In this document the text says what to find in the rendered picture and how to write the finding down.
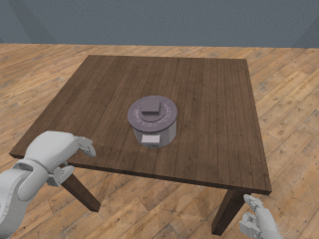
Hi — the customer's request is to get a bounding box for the robot left hand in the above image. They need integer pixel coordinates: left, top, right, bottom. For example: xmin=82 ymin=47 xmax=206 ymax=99
xmin=24 ymin=130 xmax=96 ymax=187

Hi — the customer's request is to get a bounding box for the robot right hand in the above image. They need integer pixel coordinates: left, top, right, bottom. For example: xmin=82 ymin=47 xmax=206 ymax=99
xmin=239 ymin=194 xmax=279 ymax=239

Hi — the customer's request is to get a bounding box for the knob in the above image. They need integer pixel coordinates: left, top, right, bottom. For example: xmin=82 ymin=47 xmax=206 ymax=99
xmin=142 ymin=100 xmax=160 ymax=115

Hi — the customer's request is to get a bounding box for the lid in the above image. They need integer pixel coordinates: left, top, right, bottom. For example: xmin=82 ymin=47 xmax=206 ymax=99
xmin=127 ymin=96 xmax=177 ymax=133

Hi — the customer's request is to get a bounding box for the pot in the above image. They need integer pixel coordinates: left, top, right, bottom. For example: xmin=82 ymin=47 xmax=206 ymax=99
xmin=133 ymin=120 xmax=176 ymax=148

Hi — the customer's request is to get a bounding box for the table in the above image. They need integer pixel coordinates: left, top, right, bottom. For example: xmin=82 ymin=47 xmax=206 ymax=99
xmin=9 ymin=55 xmax=272 ymax=236

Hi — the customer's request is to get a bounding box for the robot left forearm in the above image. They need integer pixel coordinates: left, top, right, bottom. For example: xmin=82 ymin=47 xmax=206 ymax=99
xmin=0 ymin=158 xmax=49 ymax=239

